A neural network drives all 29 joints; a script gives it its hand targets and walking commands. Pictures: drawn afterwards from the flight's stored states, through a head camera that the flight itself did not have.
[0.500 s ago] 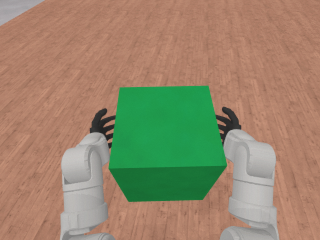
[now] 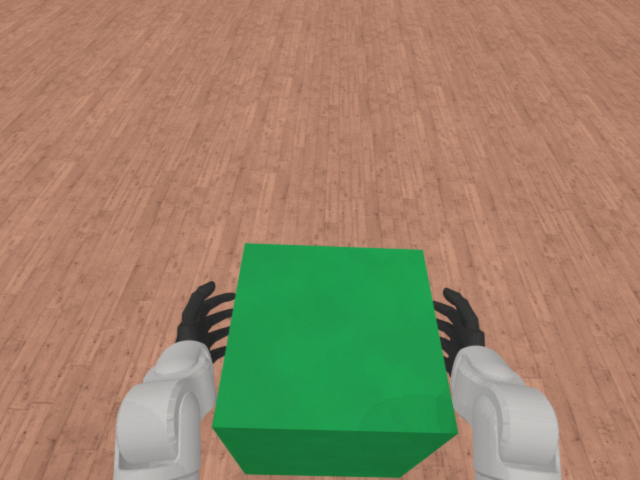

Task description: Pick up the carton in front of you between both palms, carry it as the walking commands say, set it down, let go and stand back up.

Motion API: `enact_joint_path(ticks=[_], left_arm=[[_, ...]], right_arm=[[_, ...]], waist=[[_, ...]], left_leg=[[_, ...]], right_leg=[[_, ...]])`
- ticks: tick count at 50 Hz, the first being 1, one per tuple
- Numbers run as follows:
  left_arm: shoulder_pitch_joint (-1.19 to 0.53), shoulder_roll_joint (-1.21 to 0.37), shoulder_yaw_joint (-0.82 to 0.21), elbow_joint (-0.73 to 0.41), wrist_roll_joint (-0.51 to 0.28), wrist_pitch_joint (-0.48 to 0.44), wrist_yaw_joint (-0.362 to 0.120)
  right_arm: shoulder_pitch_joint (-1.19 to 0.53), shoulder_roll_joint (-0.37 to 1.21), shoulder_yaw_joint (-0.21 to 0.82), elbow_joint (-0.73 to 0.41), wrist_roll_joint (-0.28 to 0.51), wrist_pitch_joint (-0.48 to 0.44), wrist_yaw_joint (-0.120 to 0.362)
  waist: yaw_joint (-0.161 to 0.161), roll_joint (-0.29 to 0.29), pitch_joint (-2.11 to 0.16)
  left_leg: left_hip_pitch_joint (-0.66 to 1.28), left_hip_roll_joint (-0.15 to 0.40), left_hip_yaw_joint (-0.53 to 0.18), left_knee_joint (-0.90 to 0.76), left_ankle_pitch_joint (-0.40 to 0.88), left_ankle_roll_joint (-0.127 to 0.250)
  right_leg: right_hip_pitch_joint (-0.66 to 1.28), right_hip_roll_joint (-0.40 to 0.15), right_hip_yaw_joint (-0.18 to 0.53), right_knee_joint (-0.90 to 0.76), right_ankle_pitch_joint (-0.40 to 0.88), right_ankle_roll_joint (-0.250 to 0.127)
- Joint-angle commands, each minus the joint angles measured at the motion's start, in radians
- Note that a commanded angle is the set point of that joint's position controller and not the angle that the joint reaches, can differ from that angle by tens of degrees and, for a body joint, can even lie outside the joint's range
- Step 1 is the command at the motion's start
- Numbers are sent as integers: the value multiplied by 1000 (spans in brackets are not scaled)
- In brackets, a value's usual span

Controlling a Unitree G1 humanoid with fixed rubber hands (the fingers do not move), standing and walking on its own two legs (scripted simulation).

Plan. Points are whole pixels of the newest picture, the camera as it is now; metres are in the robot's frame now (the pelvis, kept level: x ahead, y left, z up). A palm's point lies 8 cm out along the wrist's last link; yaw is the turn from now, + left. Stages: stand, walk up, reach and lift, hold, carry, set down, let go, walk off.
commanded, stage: carry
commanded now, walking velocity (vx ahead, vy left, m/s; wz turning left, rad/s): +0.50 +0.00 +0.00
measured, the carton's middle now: (328, 369) +0.28 -0.01 -0.01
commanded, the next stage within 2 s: none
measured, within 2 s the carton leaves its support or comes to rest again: neither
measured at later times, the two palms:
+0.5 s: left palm (248, 177) +0.52 +0.10 +0.11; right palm (447, 178) +0.53 -0.19 +0.09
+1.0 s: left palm (243, 88) +0.83 +0.15 +0.08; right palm (392, 91) +0.82 -0.15 +0.08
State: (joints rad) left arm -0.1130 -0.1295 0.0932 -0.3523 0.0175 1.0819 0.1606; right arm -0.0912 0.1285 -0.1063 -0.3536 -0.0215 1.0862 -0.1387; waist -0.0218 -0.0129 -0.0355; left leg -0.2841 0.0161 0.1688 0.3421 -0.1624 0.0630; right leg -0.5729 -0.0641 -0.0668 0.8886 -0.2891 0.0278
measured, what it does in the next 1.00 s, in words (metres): walks ahead: right foot, then left foot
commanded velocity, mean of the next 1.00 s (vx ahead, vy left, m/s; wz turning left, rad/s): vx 0.34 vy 0.00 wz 0.00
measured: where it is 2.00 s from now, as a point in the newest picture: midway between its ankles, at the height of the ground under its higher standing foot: (314, 343)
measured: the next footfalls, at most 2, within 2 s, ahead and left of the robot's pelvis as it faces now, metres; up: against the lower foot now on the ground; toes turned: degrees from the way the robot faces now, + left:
right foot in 0.20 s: +0.31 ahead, -0.12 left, +0.00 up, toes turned -9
left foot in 0.76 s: +0.66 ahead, +0.10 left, +0.00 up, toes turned +9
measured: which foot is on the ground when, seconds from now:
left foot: down 0.00-0.24, up 0.26-0.74, down 0.76-1.00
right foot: up 0.00-0.18, down 0.20-0.78, up 0.80-1.00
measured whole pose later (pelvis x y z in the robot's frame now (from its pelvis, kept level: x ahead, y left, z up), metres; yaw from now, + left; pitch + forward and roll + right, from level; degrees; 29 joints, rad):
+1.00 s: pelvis +0.59 +0.00 +0.00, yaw +1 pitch +3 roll +0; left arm 0.05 -0.13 0.02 -0.55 0.04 1.14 0.14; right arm 0.08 0.14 -0.04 -0.54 -0.04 1.13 -0.12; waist -0.02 -0.04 -0.04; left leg -0.26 0.04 0.22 0.34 -0.13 0.05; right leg -0.47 -0.07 -0.08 0.75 -0.32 0.03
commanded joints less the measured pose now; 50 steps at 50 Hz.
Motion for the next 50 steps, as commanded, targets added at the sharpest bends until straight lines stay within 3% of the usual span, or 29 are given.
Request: enact_joint_path(ticks=[1,4,6,7,9,10,11,12,14,15,19,24,25,26,28,32,33,35,36,37,38,39,40,41,43,45,46,47,50], left_arm=[[-189,-900,-661,-171,-196,-2,-123],[-211,-870,-703,-297,-237,23,-125],[-206,-779,-694,-320,-245,51,-126],[-204,-739,-680,-313,-248,56,-117],[-145,-678,-633,-301,-236,88,-111],[-151,-601,-604,-261,-209,105,-97],[-88,-540,-565,-203,-176,121,-79],[-110,-545,-569,-195,-191,129,-69],[-154,-629,-579,-183,-225,140,-77],[-263,-636,-615,-240,-221,132,-81],[-292,-725,-635,-227,-270,117,-120],[-273,-716,-659,-235,-278,103,-127],[-191,-694,-622,-232,-254,101,-127],[-197,-699,-642,-222,-249,99,-126],[-154,-692,-609,-208,-240,108,-119],[-169,-700,-608,-212,-215,105,-116],[-181,-676,-626,-256,-219,99,-118],[-157,-702,-642,-236,-218,97,-118],[-187,-719,-660,-270,-222,92,-112],[-158,-692,-652,-235,-222,94,-114],[-182,-699,-660,-262,-235,91,-120],[-183,-743,-688,-252,-269,90,-130],[-171,-763,-702,-299,-266,76,-142],[-183,-775,-713,-254,-253,80,-149],[-219,-860,-726,-270,-255,60,-157],[-183,-878,-714,-263,-237,41,-156],[-179,-870,-728,-272,-224,37,-149],[-138,-845,-706,-267,-229,38,-150],[-139,-809,-713,-303,-223,41,-136]], right_arm=[[-301,871,679,-238,248,1,136],[-204,800,690,-288,248,27,139],[-223,728,697,-324,259,48,128],[-253,699,708,-331,258,58,116],[-229,631,694,-332,243,87,92],[-236,590,653,-291,223,111,86],[-220,518,641,-282,210,135,71],[-204,520,634,-249,195,146,58],[-240,571,635,-230,222,155,67],[-256,590,604,-196,210,153,80],[-241,735,625,-174,186,122,82],[-223,696,637,-220,192,103,76],[-236,714,658,-236,208,111,76],[-234,701,659,-233,215,110,77],[-220,687,670,-220,211,125,75],[-266,678,701,-273,244,116,90],[-236,704,699,-277,222,116,93],[-263,685,683,-291,233,110,100],[-192,671,674,-259,234,107,100],[-176,672,664,-245,211,96,102],[-171,662,655,-275,202,90,105],[-194,698,664,-251,230,81,113],[-171,741,668,-247,228,68,118],[-162,772,658,-262,226,61,125],[-182,845,675,-250,235,47,145],[-204,855,703,-265,243,37,162],[-223,834,712,-314,247,27,164],[-178,814,702,-286,225,37,163],[-211,779,720,-360,272,33,161]], waist=[[-2,160,-347],[-6,186,-306],[-5,166,-254],[2,69,-226],[12,89,-293],[42,-49,-286],[47,-252,-296],[42,-268,-266],[40,-70,-271],[33,-16,-173],[17,-136,-177],[25,-22,-160],[31,-132,-138],[30,-114,-154],[31,-133,-96],[46,-130,-79],[31,-155,-85],[37,-190,-118],[10,-121,-212],[-3,-63,-295],[-13,76,-394],[3,281,-433],[-11,242,-447],[-7,160,-416],[10,74,-329],[25,123,-314],[33,153,-282],[22,108,-306],[10,167,-320]], left_leg=[[384,220,-189,-123,223,74],[373,202,-128,-91,347,61],[340,228,-126,-76,226,49],[302,222,-105,-19,319,38],[143,166,-12,160,315,7],[-49,118,18,366,160,-39],[-290,15,12,651,-160,-72],[-442,-8,-96,793,-326,-63],[-474,78,-174,843,-269,-29],[-417,140,-182,820,-193,-27],[-344,123,-120,637,4,-58],[-407,106,-78,429,83,-88],[-431,110,-58,421,145,-84],[-425,113,-70,392,151,-85],[-461,105,-26,328,188,-87],[-432,74,28,180,148,-49],[-341,65,32,171,152,-40],[-227,3,90,143,98,-13],[-23,-41,113,86,120,-5],[212,-4,93,6,232,4],[534,247,-256,109,484,72],[701,442,-514,55,828,223],[687,422,-472,62,964,278],[535,378,-362,32,844,201],[307,318,-217,-57,604,102],[225,262,-99,-81,501,71],[202,264,-76,-87,598,60],[166,274,-67,-81,539,66],[234,246,-35,-40,529,57]], right_leg=[[-31,9,-47,-270,93,1],[17,31,-104,-376,198,-15],[57,20,-104,-443,214,-22],[143,27,-110,-500,278,-27],[444,51,-159,-476,127,-51],[589,-71,24,-492,-25,-80],[733,-296,454,-627,-150,-177],[730,-367,602,-696,-85,-237],[682,-338,435,-660,77,-217],[478,-328,379,-719,-46,-195],[402,-228,143,-807,-138,-114],[542,-197,50,-812,55,-142],[540,-178,-5,-798,105,-104],[587,-182,8,-804,147,-132],[616,-167,-61,-771,332,-118],[757,-146,-47,-709,587,-119],[723,-187,-68,-702,671,-115],[753,-151,-85,-551,913,-92],[745,-166,-123,-368,1006,-59],[597,-91,-154,-135,857,-27],[295,-27,-128,111,437,13],[13,105,-96,380,-199,31],[-86,101,0,548,-255,15],[-28,28,85,472,-237,-14],[59,-47,92,270,-100,-27],[142,-30,16,-11,-103,-2],[161,-20,-7,-66,-27,0],[234,-16,-2,-157,-17,-3],[215,8,-49,-310,79,-5]])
